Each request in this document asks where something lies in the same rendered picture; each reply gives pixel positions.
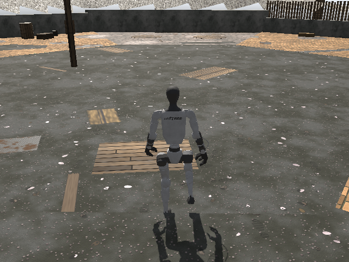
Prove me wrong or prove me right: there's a robot left hand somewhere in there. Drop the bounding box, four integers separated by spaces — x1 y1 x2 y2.
145 147 157 156

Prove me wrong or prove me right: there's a robot left upper arm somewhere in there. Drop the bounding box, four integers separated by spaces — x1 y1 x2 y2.
148 110 162 140

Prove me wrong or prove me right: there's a right robot thigh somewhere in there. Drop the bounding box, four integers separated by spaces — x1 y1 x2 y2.
182 150 193 171

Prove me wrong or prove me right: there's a left robot forearm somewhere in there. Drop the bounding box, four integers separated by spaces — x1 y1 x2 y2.
146 132 154 149

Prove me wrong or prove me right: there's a right robot forearm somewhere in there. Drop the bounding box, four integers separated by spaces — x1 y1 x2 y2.
195 131 206 154

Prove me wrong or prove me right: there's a robot right shin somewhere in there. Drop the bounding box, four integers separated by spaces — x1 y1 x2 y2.
185 163 193 197

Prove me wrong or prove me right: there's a robot right upper arm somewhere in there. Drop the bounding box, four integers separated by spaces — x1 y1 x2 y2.
185 109 201 139

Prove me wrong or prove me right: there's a robot right hand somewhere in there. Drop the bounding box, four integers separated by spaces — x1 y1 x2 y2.
195 153 208 166

